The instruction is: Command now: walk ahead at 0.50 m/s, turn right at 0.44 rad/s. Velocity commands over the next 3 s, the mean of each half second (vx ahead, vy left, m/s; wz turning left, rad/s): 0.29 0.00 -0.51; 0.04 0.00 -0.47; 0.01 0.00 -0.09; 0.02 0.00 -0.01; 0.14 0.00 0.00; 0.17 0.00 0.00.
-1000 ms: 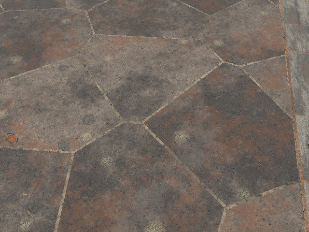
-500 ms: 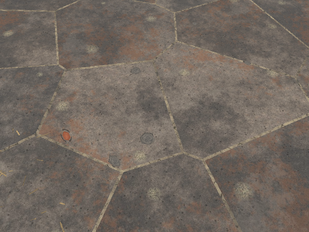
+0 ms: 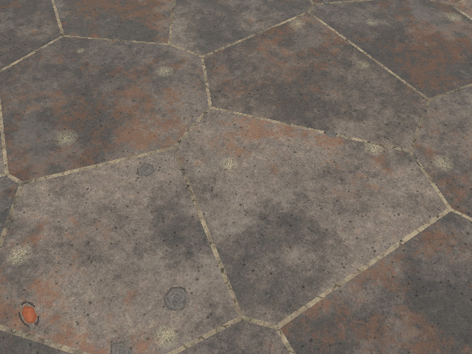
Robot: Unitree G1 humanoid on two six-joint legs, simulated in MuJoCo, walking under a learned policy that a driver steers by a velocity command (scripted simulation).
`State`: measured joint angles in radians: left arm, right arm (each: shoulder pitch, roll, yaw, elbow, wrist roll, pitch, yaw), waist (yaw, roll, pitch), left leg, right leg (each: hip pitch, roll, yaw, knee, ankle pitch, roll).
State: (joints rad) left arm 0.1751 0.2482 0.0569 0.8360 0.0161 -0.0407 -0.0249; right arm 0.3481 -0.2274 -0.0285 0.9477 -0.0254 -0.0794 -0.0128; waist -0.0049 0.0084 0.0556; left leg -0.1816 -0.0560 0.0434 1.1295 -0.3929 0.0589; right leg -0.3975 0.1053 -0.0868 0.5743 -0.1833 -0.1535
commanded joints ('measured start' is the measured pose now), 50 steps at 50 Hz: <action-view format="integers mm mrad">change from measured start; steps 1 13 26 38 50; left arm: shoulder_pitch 133 266 223 55 -36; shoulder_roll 124 164 179 107 140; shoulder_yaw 40 42 47 13 -6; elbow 2 8 -79 -184 -198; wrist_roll -11 -22 17 2 8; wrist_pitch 6 6 76 125 54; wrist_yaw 5 33 39 -21 34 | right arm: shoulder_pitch -61 -278 -173 -160 -56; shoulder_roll -134 -95 -113 -190 -153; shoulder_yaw -23 1 3 -38 -46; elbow -135 -261 -308 -291 -226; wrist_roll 4 -2 21 -8 7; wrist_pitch -41 43 58 77 132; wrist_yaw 15 15 -26 -16 13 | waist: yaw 22 60 34 10 -38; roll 50 -92 60 155 -174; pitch -39 -85 -187 -108 -30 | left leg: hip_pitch -481 -408 62 -83 -276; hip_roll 102 74 398 335 84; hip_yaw -112 -27 -381 -74 -28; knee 207 -323 -780 -881 -195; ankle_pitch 76 319 669 219 25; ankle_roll -12 -111 182 149 -75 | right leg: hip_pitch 351 309 -95 23 185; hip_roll -365 -155 -35 -107 -287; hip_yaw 556 302 171 67 278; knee -334 -211 710 319 -310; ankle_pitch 115 825 -352 -231 303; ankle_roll -207 8 155 168 -25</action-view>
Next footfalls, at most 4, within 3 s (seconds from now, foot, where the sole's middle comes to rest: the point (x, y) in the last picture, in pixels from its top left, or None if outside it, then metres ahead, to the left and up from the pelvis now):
0.44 left None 0.38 0.07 -0.76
0.88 right None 0.21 -0.09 -0.76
1.24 left None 0.30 0.10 -0.76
2.50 left None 0.40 0.00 -0.76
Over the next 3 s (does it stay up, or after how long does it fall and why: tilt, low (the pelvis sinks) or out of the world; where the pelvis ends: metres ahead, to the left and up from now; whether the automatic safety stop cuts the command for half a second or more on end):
stays up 0.39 -0.07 0.00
